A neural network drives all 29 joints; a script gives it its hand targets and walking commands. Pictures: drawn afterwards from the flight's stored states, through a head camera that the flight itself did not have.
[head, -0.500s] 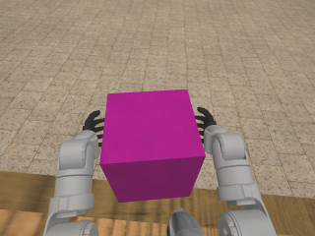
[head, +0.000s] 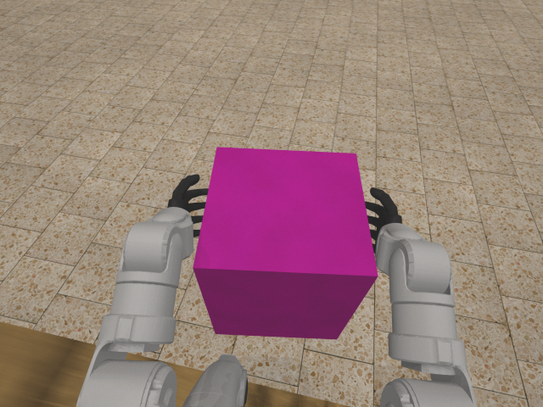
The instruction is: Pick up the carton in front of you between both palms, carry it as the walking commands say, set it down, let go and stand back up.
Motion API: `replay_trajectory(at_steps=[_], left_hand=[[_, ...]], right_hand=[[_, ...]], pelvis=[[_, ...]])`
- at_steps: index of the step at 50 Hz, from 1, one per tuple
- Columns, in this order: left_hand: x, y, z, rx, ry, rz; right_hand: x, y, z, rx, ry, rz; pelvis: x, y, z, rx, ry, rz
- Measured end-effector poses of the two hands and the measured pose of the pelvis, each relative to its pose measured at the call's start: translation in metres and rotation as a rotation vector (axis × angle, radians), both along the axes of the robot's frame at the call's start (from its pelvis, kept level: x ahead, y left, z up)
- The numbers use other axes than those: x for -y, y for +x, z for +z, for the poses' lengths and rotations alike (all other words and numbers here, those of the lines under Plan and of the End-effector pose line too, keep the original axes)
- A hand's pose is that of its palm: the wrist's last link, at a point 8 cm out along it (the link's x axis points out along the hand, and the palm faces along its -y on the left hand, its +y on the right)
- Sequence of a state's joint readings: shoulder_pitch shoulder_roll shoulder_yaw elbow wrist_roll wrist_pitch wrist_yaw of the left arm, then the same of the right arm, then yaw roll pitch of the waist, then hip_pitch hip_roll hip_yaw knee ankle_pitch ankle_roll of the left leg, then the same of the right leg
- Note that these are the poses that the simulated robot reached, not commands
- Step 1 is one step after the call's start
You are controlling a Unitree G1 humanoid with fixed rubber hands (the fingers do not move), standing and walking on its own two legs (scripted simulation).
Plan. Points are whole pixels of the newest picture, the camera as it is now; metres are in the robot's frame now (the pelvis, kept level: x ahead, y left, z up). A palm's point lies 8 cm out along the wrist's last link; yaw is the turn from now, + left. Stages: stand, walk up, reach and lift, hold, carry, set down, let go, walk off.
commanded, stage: carry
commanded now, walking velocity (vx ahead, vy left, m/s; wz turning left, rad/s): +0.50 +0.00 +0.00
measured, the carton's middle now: (281, 249) +0.34 +0.02 +0.02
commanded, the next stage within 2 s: none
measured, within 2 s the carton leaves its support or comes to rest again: neither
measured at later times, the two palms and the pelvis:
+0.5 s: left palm (229, 159) +0.68 +0.17 -0.10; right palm (347, 162) +0.68 -0.13 -0.09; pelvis +0.34 +0.03 -0.18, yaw +3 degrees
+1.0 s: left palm (242, 117) +1.02 +0.20 -0.22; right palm (327, 120) +1.04 -0.10 -0.22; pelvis +0.70 +0.02 -0.27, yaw +2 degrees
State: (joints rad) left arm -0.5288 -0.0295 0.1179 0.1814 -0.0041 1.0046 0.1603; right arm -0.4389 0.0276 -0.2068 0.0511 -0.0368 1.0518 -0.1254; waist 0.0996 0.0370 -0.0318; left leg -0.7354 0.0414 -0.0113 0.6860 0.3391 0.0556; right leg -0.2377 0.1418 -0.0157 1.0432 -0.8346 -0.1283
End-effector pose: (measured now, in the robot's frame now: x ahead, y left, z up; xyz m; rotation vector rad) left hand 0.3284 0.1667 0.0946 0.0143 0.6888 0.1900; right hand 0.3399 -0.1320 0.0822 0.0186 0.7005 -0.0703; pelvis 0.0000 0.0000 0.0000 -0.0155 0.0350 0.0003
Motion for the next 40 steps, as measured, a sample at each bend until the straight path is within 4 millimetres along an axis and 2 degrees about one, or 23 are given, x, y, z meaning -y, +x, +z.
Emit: replay_trajectory(at_steps=[3, 6, 10, 15, 20, 24, 27, 31, 33, 36, 40], left_hand=[[-0.007, 0.053, -0.015, 0.055, -0.005, -0.017], [-0.001, 0.115, -0.037, 0.113, -0.008, -0.088], [0.012, 0.177, -0.082, 0.045, -0.012, -0.141], [0.007, 0.225, -0.141, -0.079, -0.033, -0.124], [-0.006, 0.278, -0.174, -0.082, -0.055, -0.077], [-0.008, 0.335, -0.194, -0.031, -0.080, -0.050], [-0.002, 0.389, -0.206, 0.028, -0.078, -0.049], [0.004, 0.468, -0.224, 0.086, -0.029, -0.040], [0.001, 0.503, -0.238, 0.083, 0.008, -0.028], [-0.010, 0.534, -0.271, -0.001, 0.013, 0.003], [-0.020, 0.564, -0.305, -0.082, -0.015, 0.050]], right_hand=[[-0.007, 0.048, -0.013, 0.056, -0.014, -0.009], [-0.001, 0.093, -0.028, 0.114, -0.049, -0.065], [0.011, 0.139, -0.075, 0.043, -0.066, -0.104], [0.006, 0.190, -0.128, -0.080, -0.059, -0.103], [-0.006, 0.258, -0.153, -0.083, -0.068, -0.069], [-0.008, 0.322, -0.167, -0.033, -0.081, -0.053], [-0.002, 0.376, -0.179, 0.026, -0.082, -0.050], [0.004, 0.460, -0.209, 0.085, -0.050, -0.028], [0.001, 0.501, -0.230, 0.084, -0.036, 0.001], [-0.010, 0.544, -0.264, 0.003, -0.039, 0.045], [-0.021, 0.584, -0.297, -0.081, -0.027, 0.060]], pelvis=[[-0.010, 0.053, -0.033, 0.024, -0.013, 0.011], [-0.022, 0.108, -0.077, 0.045, -0.014, 0.021], [-0.036, 0.152, -0.114, 0.019, 0.002, 0.020], [-0.044, 0.203, -0.131, -0.001, 0.016, 0.006], [-0.039, 0.263, -0.146, -0.015, 0.009, 0.028], [-0.030, 0.326, -0.170, -0.018, 0.018, 0.049], [-0.023, 0.380, -0.198, -0.018, 0.042, 0.055], [-0.016, 0.465, -0.245, 0.010, 0.083, 0.052], [-0.014, 0.494, -0.267, -0.011, 0.054, 0.043], [-0.008, 0.526, -0.280, -0.035, 0.029, 0.032], [-0.004, 0.567, -0.282, -0.039, 0.023, 0.033]])
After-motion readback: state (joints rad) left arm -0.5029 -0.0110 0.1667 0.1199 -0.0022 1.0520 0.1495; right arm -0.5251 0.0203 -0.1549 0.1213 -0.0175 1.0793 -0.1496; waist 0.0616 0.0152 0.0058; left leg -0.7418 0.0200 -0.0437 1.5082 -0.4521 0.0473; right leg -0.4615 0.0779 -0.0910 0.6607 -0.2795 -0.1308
